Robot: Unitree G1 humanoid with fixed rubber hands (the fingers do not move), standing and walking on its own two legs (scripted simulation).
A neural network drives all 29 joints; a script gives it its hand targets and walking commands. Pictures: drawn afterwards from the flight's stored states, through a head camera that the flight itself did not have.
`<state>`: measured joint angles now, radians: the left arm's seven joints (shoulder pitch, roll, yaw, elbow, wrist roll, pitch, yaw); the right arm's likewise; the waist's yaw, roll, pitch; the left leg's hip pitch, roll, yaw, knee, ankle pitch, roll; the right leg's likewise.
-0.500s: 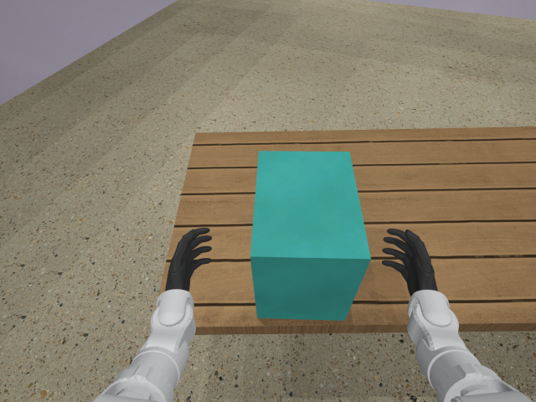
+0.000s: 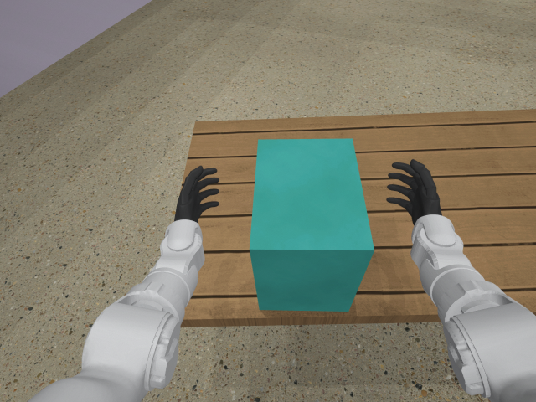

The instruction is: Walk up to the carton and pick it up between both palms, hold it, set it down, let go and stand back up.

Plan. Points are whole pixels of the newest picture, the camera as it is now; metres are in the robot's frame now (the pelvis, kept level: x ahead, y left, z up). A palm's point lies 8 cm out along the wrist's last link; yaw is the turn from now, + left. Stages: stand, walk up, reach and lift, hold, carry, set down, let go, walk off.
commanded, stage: reach and lift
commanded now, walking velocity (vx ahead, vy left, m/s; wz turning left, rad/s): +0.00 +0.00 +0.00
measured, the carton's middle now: (304, 227) +0.48 -0.04 -0.08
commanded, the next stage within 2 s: none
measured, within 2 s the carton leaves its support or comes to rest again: neither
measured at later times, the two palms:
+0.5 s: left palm (188, 172) +0.47 +0.16 +0.09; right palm (425, 166) +0.46 -0.21 +0.10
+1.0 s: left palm (209, 215) +0.46 +0.14 -0.01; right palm (396, 216) +0.45 -0.20 -0.01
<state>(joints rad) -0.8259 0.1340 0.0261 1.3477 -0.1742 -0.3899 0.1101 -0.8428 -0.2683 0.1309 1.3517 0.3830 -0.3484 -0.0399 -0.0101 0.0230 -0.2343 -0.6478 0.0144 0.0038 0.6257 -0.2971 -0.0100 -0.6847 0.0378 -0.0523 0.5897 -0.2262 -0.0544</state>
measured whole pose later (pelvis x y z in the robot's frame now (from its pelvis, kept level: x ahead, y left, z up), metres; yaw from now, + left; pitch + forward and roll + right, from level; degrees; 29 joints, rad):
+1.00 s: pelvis +0.00 +0.00 -0.03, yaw +0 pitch +34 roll +1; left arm -1.10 0.17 0.07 1.62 -0.15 -0.54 0.07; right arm -1.06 -0.23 -0.03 1.52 0.22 -0.47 -0.04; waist -0.02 0.02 -0.29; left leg -1.03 0.01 0.01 0.74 -0.31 -0.01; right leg -1.07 0.03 -0.05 0.73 -0.25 -0.05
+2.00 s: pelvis +0.01 +0.00 -0.02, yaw +1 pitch +27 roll +0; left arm -0.84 -0.06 0.62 1.24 0.45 -0.53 0.13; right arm -0.86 0.04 -0.78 1.24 -0.58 -0.55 -0.09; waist -0.03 0.03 -0.15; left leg -0.85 0.01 0.00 0.73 -0.34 -0.01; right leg -0.88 0.03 -0.06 0.70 -0.28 -0.05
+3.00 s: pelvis +0.01 +0.00 -0.01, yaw +2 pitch +27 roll +0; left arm -0.78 -0.07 0.60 1.16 0.48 -0.50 0.12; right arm -0.83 0.05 -0.76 1.24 -0.56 -0.56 -0.09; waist -0.05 0.01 -0.16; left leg -0.83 0.02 0.00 0.68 -0.32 -0.01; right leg -0.85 0.02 -0.09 0.65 -0.26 -0.06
